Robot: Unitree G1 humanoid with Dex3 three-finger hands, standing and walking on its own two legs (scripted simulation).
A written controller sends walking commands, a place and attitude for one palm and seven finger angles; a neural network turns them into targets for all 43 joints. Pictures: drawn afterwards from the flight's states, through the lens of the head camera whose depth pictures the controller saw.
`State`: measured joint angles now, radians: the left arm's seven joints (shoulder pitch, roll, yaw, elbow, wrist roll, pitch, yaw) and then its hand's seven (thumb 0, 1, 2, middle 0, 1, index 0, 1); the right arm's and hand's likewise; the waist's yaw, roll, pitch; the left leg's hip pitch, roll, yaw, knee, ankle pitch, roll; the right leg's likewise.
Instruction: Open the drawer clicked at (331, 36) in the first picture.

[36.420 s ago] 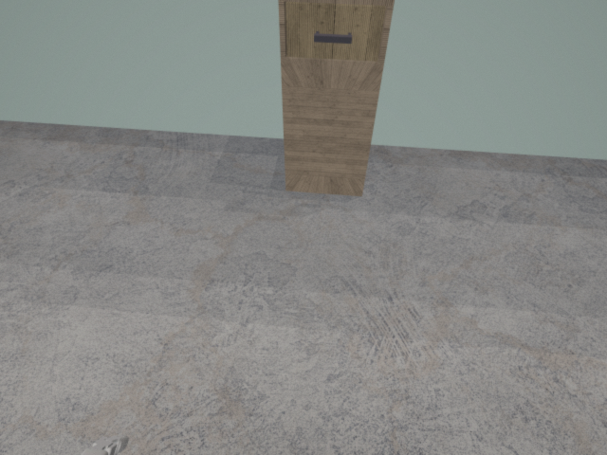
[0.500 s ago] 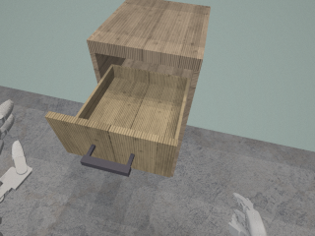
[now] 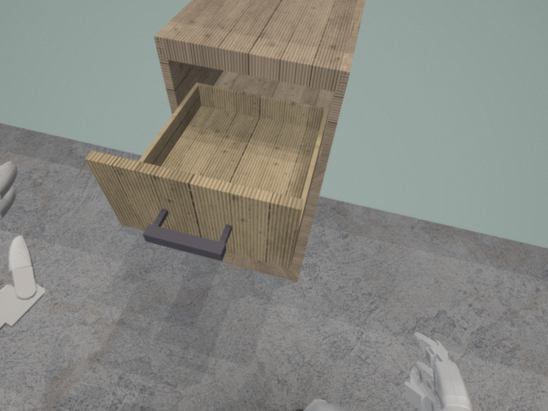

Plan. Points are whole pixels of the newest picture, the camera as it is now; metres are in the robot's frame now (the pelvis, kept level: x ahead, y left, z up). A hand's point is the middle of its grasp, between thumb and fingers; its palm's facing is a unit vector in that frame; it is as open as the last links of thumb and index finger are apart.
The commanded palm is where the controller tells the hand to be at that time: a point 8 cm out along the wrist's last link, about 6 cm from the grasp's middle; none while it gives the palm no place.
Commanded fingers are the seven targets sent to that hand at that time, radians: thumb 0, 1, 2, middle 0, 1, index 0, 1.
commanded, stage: step back with the hand held close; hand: left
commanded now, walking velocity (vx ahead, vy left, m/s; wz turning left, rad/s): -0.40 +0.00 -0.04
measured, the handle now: (189, 232) +0.38 +0.15 +0.01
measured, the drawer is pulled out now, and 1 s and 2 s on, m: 0.30 0.30 0.30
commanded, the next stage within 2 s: stop stepping back and stand still in 0.04 s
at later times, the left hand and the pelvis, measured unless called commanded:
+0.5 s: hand out of the picture +0.10 +0.19 +0.17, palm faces +0.32 -0.81 -0.50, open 7.5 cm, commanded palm +0.04 +0.23 +0.20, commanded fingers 0.00 0.90 0.90 -0.20 -0.30 -0.20 -0.30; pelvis -0.10 -0.04 +0.02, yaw -2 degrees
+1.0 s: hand out of the picture +0.09 +0.20 +0.10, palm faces +0.28 -0.86 -0.43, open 7.5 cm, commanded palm none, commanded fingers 0.00 0.90 0.90 -0.20 -0.30 -0.20 -0.30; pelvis -0.12 -0.03 +0.01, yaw +0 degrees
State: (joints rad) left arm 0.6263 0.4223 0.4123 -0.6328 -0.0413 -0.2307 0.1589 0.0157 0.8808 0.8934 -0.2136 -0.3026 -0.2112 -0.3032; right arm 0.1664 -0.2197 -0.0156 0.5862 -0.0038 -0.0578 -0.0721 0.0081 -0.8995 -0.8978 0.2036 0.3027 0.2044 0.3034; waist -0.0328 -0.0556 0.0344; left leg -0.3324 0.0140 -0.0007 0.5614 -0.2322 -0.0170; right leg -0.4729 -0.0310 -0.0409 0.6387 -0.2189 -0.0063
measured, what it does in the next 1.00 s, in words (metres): walks backwards: right foot, then left foot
